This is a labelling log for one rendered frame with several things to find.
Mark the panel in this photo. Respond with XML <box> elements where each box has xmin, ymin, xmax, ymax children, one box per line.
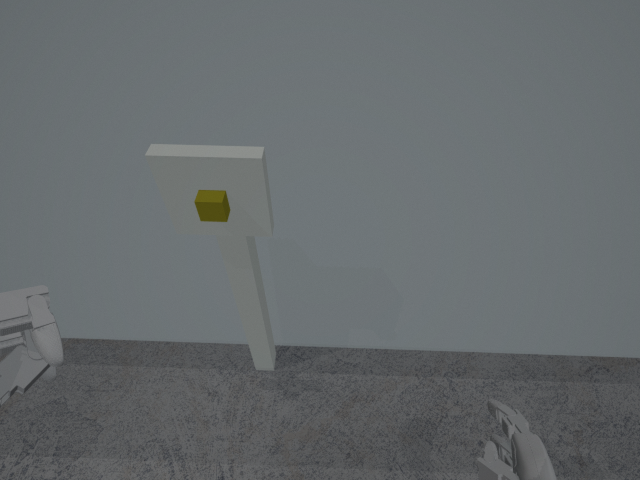
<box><xmin>145</xmin><ymin>144</ymin><xmax>276</xmax><ymax>371</ymax></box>

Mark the right robot hand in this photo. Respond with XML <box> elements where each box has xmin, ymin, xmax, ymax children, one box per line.
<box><xmin>477</xmin><ymin>399</ymin><xmax>557</xmax><ymax>480</ymax></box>

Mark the button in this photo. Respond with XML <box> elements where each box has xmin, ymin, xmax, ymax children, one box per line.
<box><xmin>194</xmin><ymin>190</ymin><xmax>230</xmax><ymax>222</ymax></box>

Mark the left robot hand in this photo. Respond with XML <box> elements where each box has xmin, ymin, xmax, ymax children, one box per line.
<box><xmin>0</xmin><ymin>285</ymin><xmax>64</xmax><ymax>408</ymax></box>

